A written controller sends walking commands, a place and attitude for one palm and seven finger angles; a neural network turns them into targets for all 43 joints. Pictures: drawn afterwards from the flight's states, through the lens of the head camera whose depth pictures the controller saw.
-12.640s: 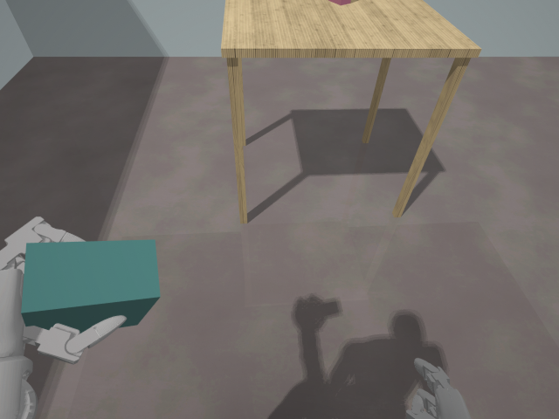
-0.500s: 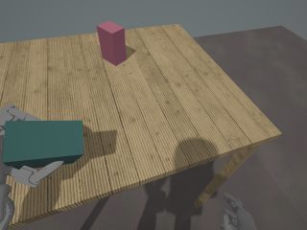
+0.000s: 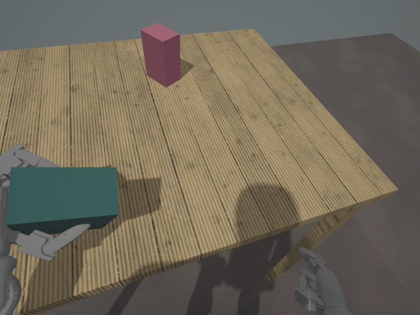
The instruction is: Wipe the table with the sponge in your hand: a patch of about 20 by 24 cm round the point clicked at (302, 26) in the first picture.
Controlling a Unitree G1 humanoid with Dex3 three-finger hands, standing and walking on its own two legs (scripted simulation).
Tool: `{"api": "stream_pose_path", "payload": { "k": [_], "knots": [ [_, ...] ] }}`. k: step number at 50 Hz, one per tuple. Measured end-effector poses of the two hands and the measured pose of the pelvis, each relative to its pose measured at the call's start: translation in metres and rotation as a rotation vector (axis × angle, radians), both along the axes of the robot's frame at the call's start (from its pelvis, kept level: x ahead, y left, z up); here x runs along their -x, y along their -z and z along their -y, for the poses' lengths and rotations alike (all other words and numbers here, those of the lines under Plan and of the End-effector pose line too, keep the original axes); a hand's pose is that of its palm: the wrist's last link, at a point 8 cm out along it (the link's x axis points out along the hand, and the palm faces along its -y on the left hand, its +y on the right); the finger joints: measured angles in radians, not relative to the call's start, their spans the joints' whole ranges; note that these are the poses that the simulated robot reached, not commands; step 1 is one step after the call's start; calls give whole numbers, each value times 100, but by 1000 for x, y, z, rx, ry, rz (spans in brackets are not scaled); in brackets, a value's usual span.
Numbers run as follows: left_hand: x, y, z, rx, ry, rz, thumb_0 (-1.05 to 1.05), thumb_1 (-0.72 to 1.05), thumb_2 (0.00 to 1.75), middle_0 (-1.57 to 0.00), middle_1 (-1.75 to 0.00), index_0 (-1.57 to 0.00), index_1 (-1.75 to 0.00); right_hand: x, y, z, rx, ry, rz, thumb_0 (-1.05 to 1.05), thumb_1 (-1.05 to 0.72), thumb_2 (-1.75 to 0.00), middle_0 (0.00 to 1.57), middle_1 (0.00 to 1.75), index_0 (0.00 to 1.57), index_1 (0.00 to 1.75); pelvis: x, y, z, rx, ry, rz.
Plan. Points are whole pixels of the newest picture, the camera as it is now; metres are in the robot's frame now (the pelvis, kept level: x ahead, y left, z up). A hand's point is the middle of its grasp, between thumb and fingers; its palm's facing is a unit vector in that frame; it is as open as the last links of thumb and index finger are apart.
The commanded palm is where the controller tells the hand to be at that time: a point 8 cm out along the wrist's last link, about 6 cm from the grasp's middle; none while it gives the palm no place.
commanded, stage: look again from close up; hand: left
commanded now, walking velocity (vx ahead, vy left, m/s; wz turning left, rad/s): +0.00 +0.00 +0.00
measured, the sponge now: (80, 203) +0.23 +0.22 +0.14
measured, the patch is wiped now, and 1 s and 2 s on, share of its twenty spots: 0.00 0.00 0.00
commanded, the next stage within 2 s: come to a stop and stand still in 0.24 s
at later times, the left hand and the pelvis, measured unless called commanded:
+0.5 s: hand (10, 182) +0.22 +0.28 +0.19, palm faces +0.48 -0.79 -0.39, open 10.1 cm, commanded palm +0.14 +0.28 +0.18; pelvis -0.02 +0.00 +0.00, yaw -1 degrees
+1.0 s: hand (55, 219) +0.20 +0.23 +0.16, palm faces +0.37 -0.87 -0.33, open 10.1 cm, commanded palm +0.14 +0.27 +0.18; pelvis -0.03 -0.01 +0.00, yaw -1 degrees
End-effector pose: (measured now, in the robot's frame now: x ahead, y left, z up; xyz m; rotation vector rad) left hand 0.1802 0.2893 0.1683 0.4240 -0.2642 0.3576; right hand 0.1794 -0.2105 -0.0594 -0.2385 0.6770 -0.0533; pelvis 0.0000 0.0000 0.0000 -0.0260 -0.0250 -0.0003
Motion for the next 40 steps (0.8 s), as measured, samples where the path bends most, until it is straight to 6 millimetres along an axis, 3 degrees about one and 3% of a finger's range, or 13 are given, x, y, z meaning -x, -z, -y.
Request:
{"api": "stream_pose_path", "payload": {
  "k": [19,21,24,26,32,40],
  "knots": [
    [13,-2,-3,-15,-7,-14,-1,-51,102,-74,-134,-75,-134,32,8,10,15,50,-50,1,-91,-90,20,30,20,30,11,-1,-3,-1,-6,8],
    [7,-20,-13,-154,0,49,-1,-51,102,-74,-134,-75,-134,33,9,9,43,-3,-51,1,-91,-90,20,30,20,30,16,1,0,0,-17,-2],
    [-1,-34,-32,-150,-41,140,-1,-51,102,-74,-134,-75,-134,36,9,6,19,-32,-42,1,-91,-90,20,30,20,30,22,1,3,-10,2,-3],
    [-1,-31,-25,-104,-35,138,-1,-51,102,-74,-134,-75,-134,37,7,6,-13,-21,-3,1,-91,-90,20,30,20,30,24,2,1,-18,16,1],
    [18,-1,19,-40,105,4,-1,-50,103,-74,-134,-74,-134,46,7,11,-47,38,41,1,-91,-90,20,30,20,30,27,4,1,-21,20,13],
    [36,-7,2,-24,-9,76,-1,-50,103,-74,-134,-74,-134,54,6,22,13,21,1,1,-91,-90,20,30,20,30,30,2,10,-10,6,18]
  ]
}}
